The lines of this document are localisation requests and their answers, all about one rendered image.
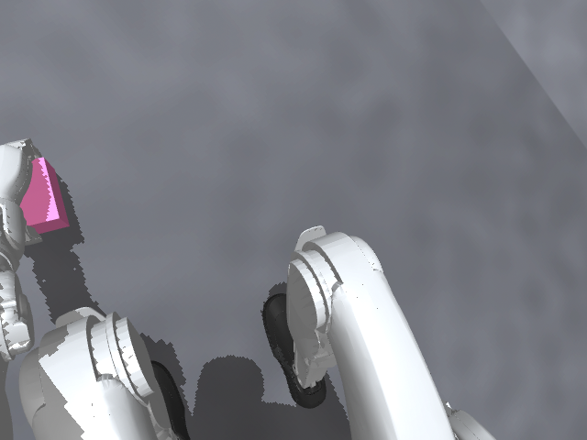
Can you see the left robot arm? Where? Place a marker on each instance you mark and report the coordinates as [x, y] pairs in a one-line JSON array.
[[16, 320]]

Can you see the right robot foot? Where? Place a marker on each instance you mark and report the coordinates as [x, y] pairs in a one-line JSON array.
[[282, 346]]

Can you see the right robot hand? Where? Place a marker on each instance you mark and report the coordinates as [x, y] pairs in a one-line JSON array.
[[464, 426]]

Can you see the small box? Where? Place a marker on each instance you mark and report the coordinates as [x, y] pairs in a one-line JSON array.
[[42, 205]]

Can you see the left robot foot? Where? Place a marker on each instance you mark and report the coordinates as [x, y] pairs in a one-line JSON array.
[[173, 400]]

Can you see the left robot hand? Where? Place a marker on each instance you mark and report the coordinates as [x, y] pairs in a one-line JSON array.
[[15, 177]]

